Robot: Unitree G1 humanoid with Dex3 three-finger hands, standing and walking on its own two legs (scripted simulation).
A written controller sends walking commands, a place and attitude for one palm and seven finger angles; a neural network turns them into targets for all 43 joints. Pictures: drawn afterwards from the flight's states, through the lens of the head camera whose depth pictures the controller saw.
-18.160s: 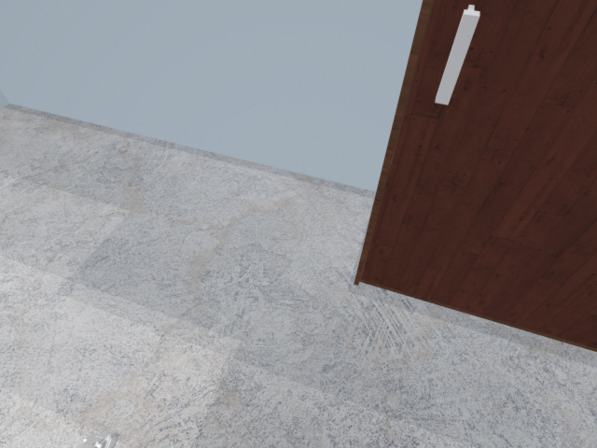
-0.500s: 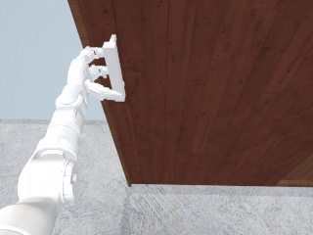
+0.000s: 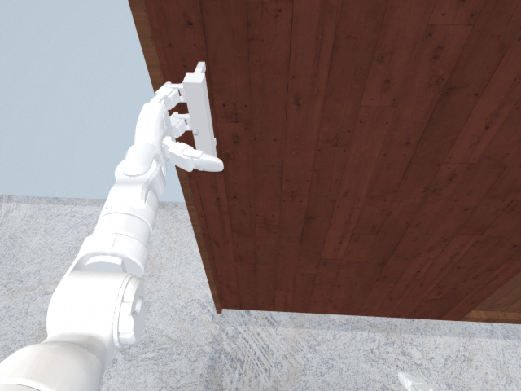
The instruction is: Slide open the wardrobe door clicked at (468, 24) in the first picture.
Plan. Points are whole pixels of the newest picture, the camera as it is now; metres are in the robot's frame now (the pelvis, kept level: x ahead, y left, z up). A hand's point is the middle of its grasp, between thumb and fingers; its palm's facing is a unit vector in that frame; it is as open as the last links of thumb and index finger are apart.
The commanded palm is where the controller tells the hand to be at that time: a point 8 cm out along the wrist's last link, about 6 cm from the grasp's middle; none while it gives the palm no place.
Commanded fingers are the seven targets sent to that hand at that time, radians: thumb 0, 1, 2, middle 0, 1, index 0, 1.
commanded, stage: slide the fingers in behind the handle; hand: left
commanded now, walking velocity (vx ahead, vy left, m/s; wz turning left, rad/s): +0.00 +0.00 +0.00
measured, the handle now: (205, 118) +0.50 +0.10 +0.17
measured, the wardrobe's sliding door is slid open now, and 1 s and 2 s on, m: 0.00 0.00 0.00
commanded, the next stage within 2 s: grip the handle and tug to test in 1.10 s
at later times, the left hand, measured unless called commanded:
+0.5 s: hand (209, 133) +0.46 +0.09 +0.17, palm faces -0.06 -1.00 +0.00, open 14.0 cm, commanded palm +0.43 +0.15 +0.17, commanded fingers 0.00 -0.50 0.30 -0.30 -1.20 -0.30 -1.20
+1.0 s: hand (208, 136) +0.45 +0.09 +0.18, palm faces -0.05 -1.00 -0.02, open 14.0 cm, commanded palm +0.43 +0.15 +0.17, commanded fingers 0.00 -0.50 0.30 -0.30 -1.20 -0.30 -1.20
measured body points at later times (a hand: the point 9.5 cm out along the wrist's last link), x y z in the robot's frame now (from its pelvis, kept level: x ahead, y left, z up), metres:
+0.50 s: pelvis +0.01 +0.00 +0.00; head +0.02 -0.01 +0.45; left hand +0.45 +0.15 +0.18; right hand +0.09 -0.25 -0.12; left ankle +0.03 +0.12 -0.74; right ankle -0.02 -0.11 -0.74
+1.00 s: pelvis +0.01 +0.00 +0.00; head +0.01 -0.01 +0.45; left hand +0.44 +0.14 +0.18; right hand +0.11 -0.25 -0.11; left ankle +0.03 +0.12 -0.74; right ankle -0.02 -0.11 -0.74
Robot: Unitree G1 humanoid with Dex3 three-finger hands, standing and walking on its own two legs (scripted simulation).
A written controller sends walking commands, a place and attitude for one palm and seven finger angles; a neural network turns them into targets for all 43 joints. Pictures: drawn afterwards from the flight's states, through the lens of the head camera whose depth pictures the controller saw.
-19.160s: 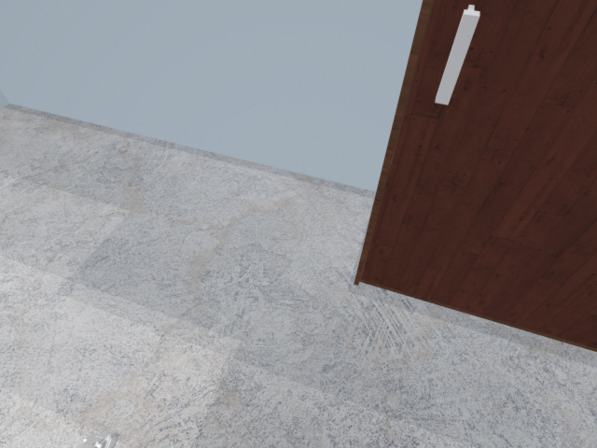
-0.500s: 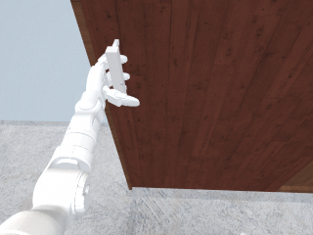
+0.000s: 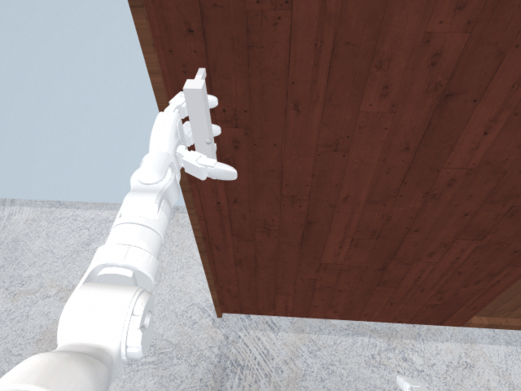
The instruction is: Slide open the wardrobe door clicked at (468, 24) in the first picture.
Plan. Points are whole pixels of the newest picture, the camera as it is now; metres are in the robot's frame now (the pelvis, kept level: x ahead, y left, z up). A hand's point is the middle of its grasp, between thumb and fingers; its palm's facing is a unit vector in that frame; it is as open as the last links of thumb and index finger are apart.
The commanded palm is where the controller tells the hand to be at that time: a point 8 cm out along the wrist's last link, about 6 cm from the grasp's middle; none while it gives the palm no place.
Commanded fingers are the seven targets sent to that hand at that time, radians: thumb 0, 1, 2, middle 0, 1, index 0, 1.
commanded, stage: slide the fingers in behind the handle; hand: left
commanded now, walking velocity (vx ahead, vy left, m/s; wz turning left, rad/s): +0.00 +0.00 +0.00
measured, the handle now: (205, 123) +0.50 +0.11 +0.17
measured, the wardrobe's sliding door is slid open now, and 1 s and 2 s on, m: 0.00 0.00 0.00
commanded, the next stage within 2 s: grip the handle and tug to test in 0.10 s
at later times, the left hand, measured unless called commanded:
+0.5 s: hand (209, 137) +0.45 +0.09 +0.17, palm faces -0.05 -1.00 +0.00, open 11.8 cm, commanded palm +0.42 +0.15 +0.17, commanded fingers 0.00 0.25 0.62 -0.38 -1.31 -0.38 -1.31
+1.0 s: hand (211, 141) +0.45 +0.09 +0.17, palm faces -0.05 -1.00 -0.01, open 6.0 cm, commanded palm +0.43 +0.15 +0.17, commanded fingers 0.00 0.90 0.90 -0.45 -1.40 -0.45 -1.40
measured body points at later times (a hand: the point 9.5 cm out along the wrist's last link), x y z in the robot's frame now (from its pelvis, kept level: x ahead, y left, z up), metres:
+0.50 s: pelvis +0.00 +0.01 +0.00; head +0.01 +0.00 +0.45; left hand +0.45 +0.15 +0.17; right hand +0.08 -0.25 -0.12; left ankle +0.03 +0.12 -0.74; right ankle -0.02 -0.10 -0.74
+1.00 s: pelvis +0.00 +0.01 +0.00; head +0.01 +0.00 +0.45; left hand +0.44 +0.14 +0.18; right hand +0.11 -0.24 -0.12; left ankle +0.03 +0.12 -0.74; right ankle -0.02 -0.10 -0.74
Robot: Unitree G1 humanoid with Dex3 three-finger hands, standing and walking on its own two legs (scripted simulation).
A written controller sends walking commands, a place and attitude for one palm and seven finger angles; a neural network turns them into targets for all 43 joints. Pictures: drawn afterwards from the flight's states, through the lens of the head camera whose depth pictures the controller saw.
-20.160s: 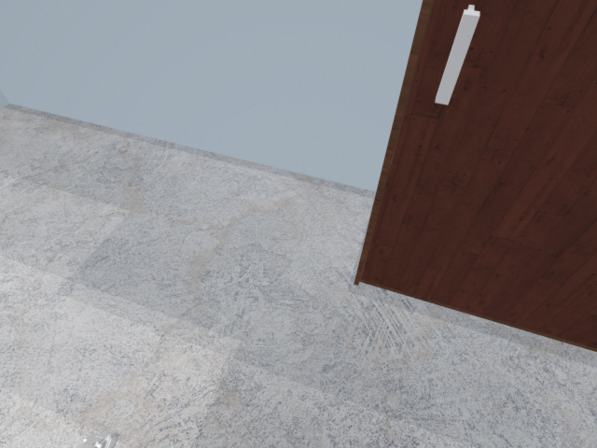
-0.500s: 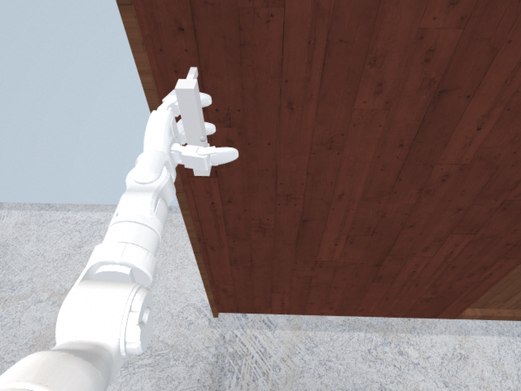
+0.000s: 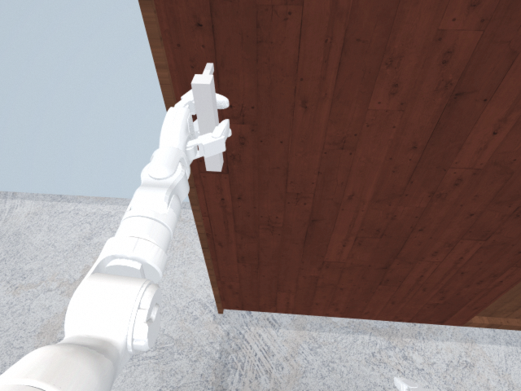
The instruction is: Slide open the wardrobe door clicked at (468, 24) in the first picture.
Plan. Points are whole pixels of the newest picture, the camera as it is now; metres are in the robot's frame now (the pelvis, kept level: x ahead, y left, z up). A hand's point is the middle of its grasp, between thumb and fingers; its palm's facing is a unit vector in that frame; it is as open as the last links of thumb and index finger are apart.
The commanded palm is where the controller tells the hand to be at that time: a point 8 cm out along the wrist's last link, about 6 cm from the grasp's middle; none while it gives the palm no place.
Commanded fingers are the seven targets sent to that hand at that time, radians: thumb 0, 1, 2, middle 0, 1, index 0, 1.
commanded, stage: grip the handle and tug to test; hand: left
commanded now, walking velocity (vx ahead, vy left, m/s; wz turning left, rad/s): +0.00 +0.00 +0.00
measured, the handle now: (212, 119) +0.50 +0.10 +0.17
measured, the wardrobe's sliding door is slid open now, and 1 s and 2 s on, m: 0.00 0.00 0.00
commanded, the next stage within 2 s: tug the door sideways, standing still in 0.62 s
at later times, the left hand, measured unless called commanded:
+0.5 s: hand (219, 137) +0.45 +0.08 +0.17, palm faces -0.07 -1.00 -0.01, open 6.0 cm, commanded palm +0.41 +0.14 +0.17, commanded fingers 0.00 0.90 0.90 -0.45 -1.40 -0.45 -1.40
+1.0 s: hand (220, 137) +0.45 +0.08 +0.17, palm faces -0.03 -1.00 -0.02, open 6.0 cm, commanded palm +0.43 +0.10 +0.17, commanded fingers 0.00 0.90 0.90 -0.45 -1.40 -0.45 -1.40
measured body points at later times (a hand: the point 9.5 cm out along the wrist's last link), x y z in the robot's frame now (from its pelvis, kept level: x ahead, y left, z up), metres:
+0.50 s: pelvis -0.01 +0.00 +0.00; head +0.00 -0.01 +0.45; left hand +0.45 +0.13 +0.18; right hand +0.05 -0.26 -0.12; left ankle +0.03 +0.11 -0.74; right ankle -0.02 -0.11 -0.74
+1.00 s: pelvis +0.02 +0.00 +0.00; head +0.03 -0.01 +0.45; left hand +0.44 +0.13 +0.18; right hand +0.16 -0.24 -0.11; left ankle +0.03 +0.11 -0.74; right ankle -0.02 -0.11 -0.74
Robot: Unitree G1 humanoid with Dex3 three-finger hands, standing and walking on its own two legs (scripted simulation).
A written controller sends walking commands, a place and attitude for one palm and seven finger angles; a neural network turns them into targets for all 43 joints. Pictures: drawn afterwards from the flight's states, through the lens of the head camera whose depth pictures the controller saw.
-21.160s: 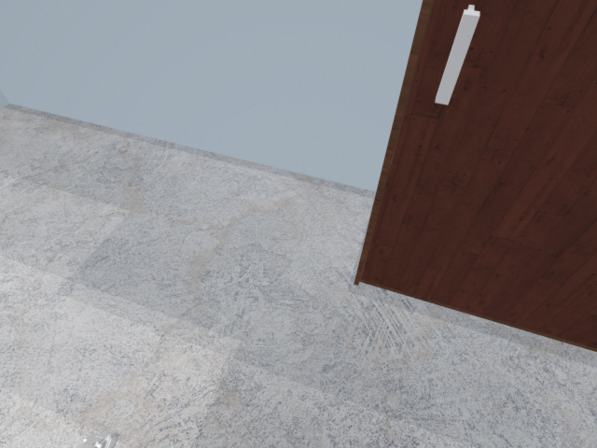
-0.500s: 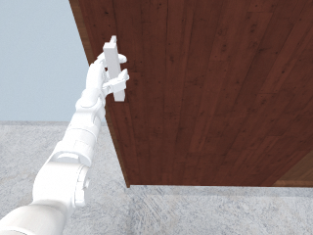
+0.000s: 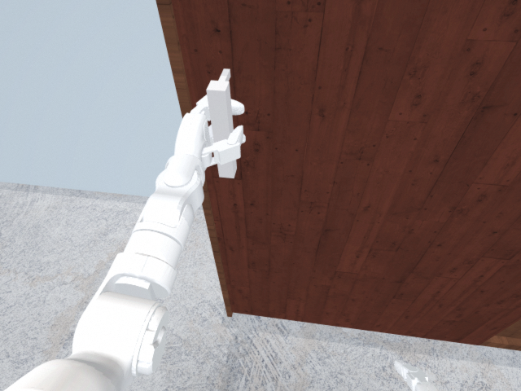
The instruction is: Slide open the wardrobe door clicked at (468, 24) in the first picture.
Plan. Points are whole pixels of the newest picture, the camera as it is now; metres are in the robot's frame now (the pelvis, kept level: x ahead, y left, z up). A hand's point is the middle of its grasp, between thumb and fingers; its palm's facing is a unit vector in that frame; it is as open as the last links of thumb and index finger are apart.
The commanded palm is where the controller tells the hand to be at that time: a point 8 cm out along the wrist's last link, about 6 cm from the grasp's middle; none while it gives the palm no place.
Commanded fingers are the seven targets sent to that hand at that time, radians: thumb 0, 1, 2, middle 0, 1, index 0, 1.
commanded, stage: tug the door sideways, standing still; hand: left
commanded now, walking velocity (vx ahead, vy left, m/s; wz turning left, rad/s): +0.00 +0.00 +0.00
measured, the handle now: (226, 125) +0.48 +0.09 +0.17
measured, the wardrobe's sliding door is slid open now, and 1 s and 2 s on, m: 0.00 0.00 0.09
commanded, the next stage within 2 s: step sideways, sliding the door along in 0.64 s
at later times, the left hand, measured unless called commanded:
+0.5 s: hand (235, 146) +0.43 +0.07 +0.17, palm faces -0.03 -1.00 -0.06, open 6.2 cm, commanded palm +0.41 +0.07 +0.17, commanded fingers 0.00 0.90 0.90 -0.45 -1.40 -0.45 -1.40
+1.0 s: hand (236, 147) +0.43 +0.07 +0.16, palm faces -0.01 -0.99 -0.10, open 6.4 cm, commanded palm +0.41 +0.08 +0.17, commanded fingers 0.00 0.90 0.90 -0.45 -1.40 -0.45 -1.40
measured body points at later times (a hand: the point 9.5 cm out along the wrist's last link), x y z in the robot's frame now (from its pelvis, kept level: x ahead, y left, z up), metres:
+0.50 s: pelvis -0.01 +0.00 -0.01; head +0.00 -0.01 +0.44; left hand +0.43 +0.12 +0.18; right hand +0.10 -0.23 -0.13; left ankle +0.01 +0.12 -0.74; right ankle -0.04 -0.10 -0.74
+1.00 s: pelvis -0.02 -0.02 -0.01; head +0.03 -0.03 +0.43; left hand +0.43 +0.12 +0.17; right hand +0.11 -0.24 -0.14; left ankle +0.01 +0.12 -0.74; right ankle -0.04 -0.12 -0.72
